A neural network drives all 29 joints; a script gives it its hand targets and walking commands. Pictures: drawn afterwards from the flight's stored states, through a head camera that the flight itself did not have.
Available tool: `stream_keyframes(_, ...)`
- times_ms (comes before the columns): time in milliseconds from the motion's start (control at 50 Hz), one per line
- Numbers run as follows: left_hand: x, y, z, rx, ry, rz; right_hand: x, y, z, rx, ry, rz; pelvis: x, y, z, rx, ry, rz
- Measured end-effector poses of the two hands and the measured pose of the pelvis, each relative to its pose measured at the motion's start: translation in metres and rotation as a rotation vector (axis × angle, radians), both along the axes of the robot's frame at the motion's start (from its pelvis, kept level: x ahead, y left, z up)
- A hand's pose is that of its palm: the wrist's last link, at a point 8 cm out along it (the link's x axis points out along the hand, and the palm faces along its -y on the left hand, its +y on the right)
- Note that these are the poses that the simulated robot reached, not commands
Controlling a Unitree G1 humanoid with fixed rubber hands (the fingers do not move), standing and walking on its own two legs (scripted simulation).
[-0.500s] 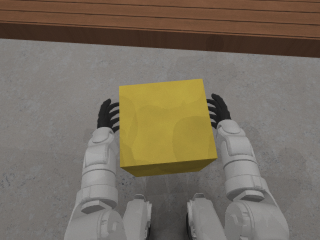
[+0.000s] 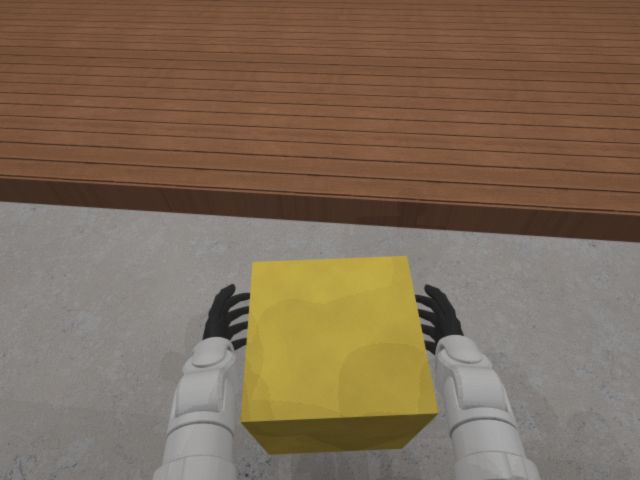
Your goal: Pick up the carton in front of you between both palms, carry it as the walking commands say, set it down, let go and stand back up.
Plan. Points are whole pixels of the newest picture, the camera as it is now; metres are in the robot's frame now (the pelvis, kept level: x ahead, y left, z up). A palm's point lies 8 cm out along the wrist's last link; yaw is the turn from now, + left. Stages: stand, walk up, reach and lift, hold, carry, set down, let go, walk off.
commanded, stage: reach and lift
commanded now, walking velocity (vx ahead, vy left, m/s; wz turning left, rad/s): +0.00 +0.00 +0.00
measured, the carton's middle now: (333, 362) +0.32 +0.00 -0.08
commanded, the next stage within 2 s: hold in 1.16 s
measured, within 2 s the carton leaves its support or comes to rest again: neither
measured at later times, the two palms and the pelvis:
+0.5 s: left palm (207, 336) +0.30 +0.15 +0.06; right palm (464, 339) +0.29 -0.15 +0.05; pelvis -0.01 +0.00 +0.03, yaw +0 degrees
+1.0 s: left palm (207, 325) +0.30 +0.15 +0.07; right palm (465, 326) +0.30 -0.15 +0.06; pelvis +0.01 +0.00 +0.03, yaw +0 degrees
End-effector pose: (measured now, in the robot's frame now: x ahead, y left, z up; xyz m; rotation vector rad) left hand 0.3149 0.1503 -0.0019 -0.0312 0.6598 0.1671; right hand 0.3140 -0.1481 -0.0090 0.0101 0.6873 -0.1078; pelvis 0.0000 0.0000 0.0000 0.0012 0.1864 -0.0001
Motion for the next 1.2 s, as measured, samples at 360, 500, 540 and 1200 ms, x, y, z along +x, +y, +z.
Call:
stream_keyframes(360,-0.019,-0.001,0.055,0.028,0.014,-0.049,-0.026,-0.001,0.057,-0.028,0.014,-0.007,-0.005,0.002,0.025,-0.004,-0.255,0.000)
stream_keyframes(500,-0.018,-0.001,0.057,0.020,0.000,-0.040,-0.025,-0.001,0.059,-0.021,-0.001,-0.012,-0.011,0.001,0.025,-0.003,-0.266,-0.001)
stream_keyframes(540,-0.017,-0.001,0.059,0.021,-0.003,-0.039,-0.024,-0.001,0.060,-0.021,-0.004,-0.011,-0.011,0.001,0.025,-0.003,-0.267,-0.001)
stream_keyframes(1200,-0.012,-0.001,0.074,0.055,-0.002,-0.064,-0.018,-0.001,0.076,-0.054,-0.004,0.012,0.012,0.000,0.033,-0.002,-0.290,0.000)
